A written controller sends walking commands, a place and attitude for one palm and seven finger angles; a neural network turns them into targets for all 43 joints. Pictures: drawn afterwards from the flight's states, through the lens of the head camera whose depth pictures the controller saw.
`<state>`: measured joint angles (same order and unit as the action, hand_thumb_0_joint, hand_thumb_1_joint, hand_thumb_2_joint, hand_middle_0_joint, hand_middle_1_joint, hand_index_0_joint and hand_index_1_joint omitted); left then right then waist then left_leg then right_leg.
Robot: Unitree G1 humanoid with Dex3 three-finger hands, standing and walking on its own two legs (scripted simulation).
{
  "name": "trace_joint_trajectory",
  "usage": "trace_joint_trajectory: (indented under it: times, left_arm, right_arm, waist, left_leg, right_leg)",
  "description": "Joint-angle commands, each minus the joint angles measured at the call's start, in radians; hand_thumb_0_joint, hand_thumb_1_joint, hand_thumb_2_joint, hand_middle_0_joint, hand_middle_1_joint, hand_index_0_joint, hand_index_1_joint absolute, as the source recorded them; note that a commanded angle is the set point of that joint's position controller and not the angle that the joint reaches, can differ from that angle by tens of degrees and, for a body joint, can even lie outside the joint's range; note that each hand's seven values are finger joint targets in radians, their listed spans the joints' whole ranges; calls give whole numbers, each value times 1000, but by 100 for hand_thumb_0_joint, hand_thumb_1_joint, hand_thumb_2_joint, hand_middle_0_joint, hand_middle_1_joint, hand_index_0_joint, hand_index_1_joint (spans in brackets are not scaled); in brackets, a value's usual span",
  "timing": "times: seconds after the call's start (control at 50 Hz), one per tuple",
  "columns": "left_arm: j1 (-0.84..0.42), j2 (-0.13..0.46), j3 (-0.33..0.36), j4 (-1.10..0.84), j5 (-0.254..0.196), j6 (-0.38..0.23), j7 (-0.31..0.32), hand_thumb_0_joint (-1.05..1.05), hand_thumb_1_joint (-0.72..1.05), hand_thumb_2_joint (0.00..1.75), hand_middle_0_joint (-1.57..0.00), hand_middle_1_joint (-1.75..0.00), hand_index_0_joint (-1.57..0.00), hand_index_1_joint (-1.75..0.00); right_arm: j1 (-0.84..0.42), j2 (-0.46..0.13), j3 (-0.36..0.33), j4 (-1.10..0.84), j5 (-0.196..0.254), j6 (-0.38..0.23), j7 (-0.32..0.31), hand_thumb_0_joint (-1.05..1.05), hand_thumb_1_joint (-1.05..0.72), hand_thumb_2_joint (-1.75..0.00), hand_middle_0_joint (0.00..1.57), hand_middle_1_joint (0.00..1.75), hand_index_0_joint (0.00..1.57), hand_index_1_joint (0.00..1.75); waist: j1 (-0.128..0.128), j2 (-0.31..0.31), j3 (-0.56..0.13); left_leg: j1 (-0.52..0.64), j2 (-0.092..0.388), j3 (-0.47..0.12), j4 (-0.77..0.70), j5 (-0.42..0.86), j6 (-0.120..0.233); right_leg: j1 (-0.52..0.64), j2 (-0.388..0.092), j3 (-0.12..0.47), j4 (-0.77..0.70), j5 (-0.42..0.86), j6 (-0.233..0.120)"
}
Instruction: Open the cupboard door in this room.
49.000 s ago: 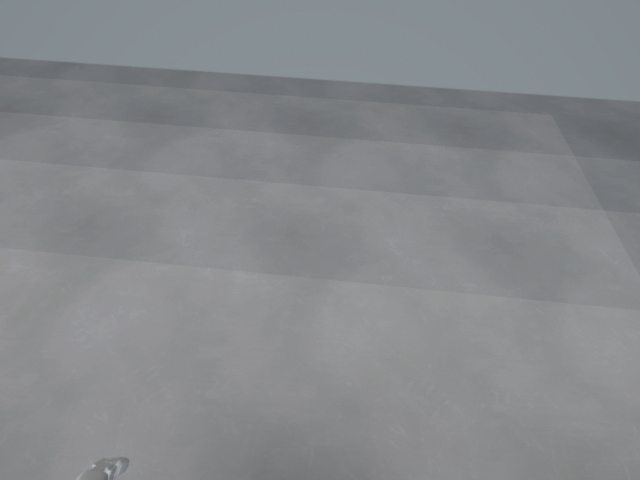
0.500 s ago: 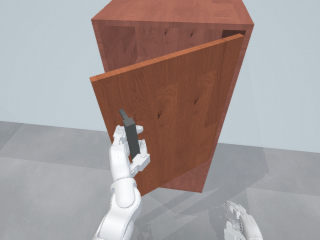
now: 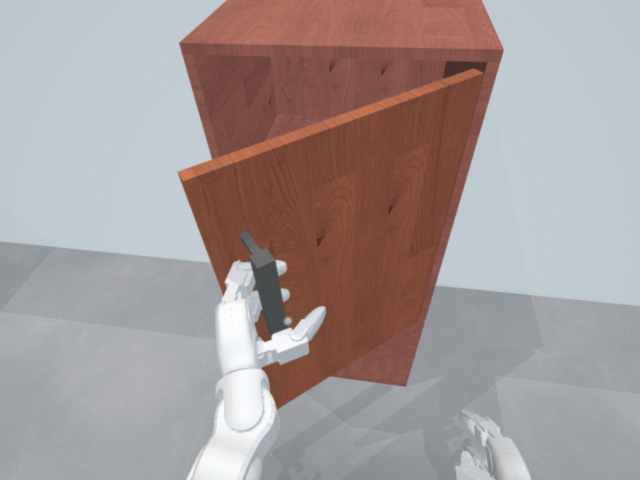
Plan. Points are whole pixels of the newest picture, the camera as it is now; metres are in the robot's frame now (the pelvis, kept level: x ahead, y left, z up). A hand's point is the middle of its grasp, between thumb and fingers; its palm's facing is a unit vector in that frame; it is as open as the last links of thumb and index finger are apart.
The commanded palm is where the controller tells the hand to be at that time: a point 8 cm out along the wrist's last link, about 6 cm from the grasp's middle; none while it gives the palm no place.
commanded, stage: open thumb and fingers to let go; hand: left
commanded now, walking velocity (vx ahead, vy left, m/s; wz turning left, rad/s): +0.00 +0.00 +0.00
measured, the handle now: (264, 290) +0.32 +0.09 +0.09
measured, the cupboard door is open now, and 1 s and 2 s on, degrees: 41 43 42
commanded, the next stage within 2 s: slide the hand sideways off the handle in 0.46 s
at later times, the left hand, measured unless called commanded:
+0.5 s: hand (286, 318) +0.29 +0.06 +0.09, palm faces +0.20 -0.98 -0.01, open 14.7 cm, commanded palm +0.24 +0.10 +0.09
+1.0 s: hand (281, 353) +0.24 +0.06 +0.09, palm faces -0.21 -0.98 +0.01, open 16.2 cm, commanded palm +0.22 +0.12 +0.09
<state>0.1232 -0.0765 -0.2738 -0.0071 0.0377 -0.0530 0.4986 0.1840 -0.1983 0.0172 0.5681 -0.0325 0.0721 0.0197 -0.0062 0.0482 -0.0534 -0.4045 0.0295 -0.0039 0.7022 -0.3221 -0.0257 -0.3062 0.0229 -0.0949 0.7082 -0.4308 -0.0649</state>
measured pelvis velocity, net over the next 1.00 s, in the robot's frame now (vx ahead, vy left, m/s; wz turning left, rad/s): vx -0.02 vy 0.03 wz -0.04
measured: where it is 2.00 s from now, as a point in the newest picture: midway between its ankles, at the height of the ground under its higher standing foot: outside the picture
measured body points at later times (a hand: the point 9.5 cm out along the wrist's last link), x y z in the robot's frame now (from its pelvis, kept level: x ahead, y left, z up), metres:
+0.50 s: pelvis -0.01 +0.02 +0.00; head -0.01 +0.01 +0.45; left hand +0.27 +0.11 +0.09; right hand +0.17 -0.19 -0.10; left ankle +0.03 +0.14 -0.72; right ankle -0.03 -0.07 -0.72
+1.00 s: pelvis -0.02 +0.03 -0.01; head -0.02 +0.02 +0.44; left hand +0.25 +0.11 +0.09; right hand +0.14 -0.19 -0.09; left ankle +0.03 +0.14 -0.72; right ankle -0.03 -0.07 -0.72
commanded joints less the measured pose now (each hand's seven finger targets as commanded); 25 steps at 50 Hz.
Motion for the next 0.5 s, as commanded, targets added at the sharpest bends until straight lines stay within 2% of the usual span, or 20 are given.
trace_joint_trajectory:
  times: [0.0, 0.02, 0.04, 0.06, 0.2, 0.22, 0.26, 0.28, 0.32, 0.36, 0.38, 0.42, 0.48]
  left_arm:
    - [-237, -79, 15, -227, 9, -69, 13, 0, -43, 33, -30, -121, -30, -121]
    - [-226, -74, 23, -224, 9, -70, 14, 0, -50, 30, -30, -120, -30, -120]
    - [-239, -90, 6, -229, 12, -68, 15, 0, -50, 30, -30, -120, -30, -120]
    - [-234, -103, -3, -217, 11, -64, 16, 0, -50, 30, -30, -120, -30, -120]
    - [-245, -101, 4, -199, 17, -48, 32, 0, -50, 30, -24, -85, -24, -85]
    - [-264, -119, -13, -207, 21, -45, 34, 0, -50, 30, -23, -80, -23, -80]
    - [-269, -120, -11, -193, 23, -37, 41, 0, -50, 30, -22, -70, -22, -70]
    - [-265, -129, -19, -191, 26, -33, 42, 0, -50, 30, -21, -65, -21, -65]
    - [-275, -149, -37, -199, 28, -28, 48, 0, -50, 30, -19, -55, -19, -55]
    - [-291, -143, -27, -191, 26, -20, 54, 0, -50, 30, -18, -45, -18, -45]
    - [-267, -136, -16, -183, 23, -15, 55, 0, -50, 30, -17, -40, -17, -40]
    - [-296, -154, -29, -191, 22, -13, 58, 0, -50, 30, -15, -30, -15, -30]
    - [-285, -167, -36, -168, 28, -3, 63, 0, -50, 30, -15, -30, -15, -30]
  right_arm:
    - [-136, -68, -27, -171, -1, -50, -8, 0, -90, -90, 20, 30, 20, 30]
    - [-142, -67, -29, -172, -1, -48, -10, 0, -90, -90, 20, 30, 20, 30]
    - [-141, -67, -27, -172, 0, -47, -9, 0, -90, -90, 20, 30, 20, 30]
    - [-135, -67, -26, -172, 0, -48, -7, 0, -90, -90, 20, 30, 20, 30]
    - [-143, -67, -27, -174, 1, -36, -7, 0, -90, -90, 20, 30, 20, 30]
    - [-144, -66, -26, -175, 2, -37, -5, 0, -90, -90, 20, 30, 20, 30]
    - [-144, -67, -26, -173, 1, -35, -4, 0, -90, -90, 20, 30, 20, 30]
    - [-142, -67, -27, -172, 3, -34, -1, 0, -90, -90, 20, 30, 20, 30]
    - [-145, -64, -27, -174, 4, -34, 4, 0, -90, -90, 20, 30, 20, 30]
    - [-145, -65, -27, -172, 3, -35, 4, 0, -90, -90, 20, 30, 20, 30]
    - [-144, -66, -28, -172, 3, -34, 5, 0, -90, -90, 20, 30, 20, 30]
    - [-153, -64, -27, -171, 4, -34, 6, 0, -90, -90, 20, 30, 20, 30]
    - [-156, -64, -28, -168, 4, -38, 11, 0, -90, -90, 20, 30, 20, 30]
  waist:
    - [1, -161, -160]
    - [8, -154, -170]
    - [1, -132, -168]
    - [0, -145, -166]
    - [8, -135, -171]
    - [3, -117, -172]
    - [1, -130, -163]
    - [7, -106, -163]
    - [6, -96, -176]
    - [4, -116, -177]
    - [16, -124, -174]
    - [7, -130, -169]
    - [13, -116, -152]
  left_leg:
    - [137, -40, 3, -20, 184, 50]
    - [141, -40, 5, -17, 191, 49]
    - [148, -39, 6, -15, 199, 50]
    - [147, -37, 4, -17, 199, 50]
    - [153, -29, 3, -24, 200, 48]
    - [158, -28, 5, -21, 205, 48]
    - [154, -26, 3, -19, 207, 47]
    - [161, -22, 1, -23, 210, 45]
    - [164, -19, -2, -26, 213, 44]
    - [161, -20, -1, -20, 209, 45]
    - [155, -18, -3, -25, 208, 43]
    - [156, -18, -4, -24, 195, 42]
    - [150, -13, -11, -25, 182, 39]
  right_leg:
    - [-38, -61, 98, -174, 383, 66]
    - [-34, -59, 99, -171, 388, 63]
    - [-41, -59, 96, -167, 403, 62]
    - [-45, -54, 85, -160, 395, 60]
    - [-57, -40, 66, -151, 336, 47]
    - [-65, -37, 64, -146, 338, 46]
    - [-70, -35, 62, -147, 335, 44]
    - [-72, -31, 54, -141, 325, 39]
    - [-77, -26, 43, -127, 314, 35]
    - [-82, -25, 44, -130, 310, 37]
    - [-72, -23, 41, -133, 303, 35]
    - [-85, -24, 41, -135, 274, 35]
    - [-100, -20, 32, -132, 243, 30]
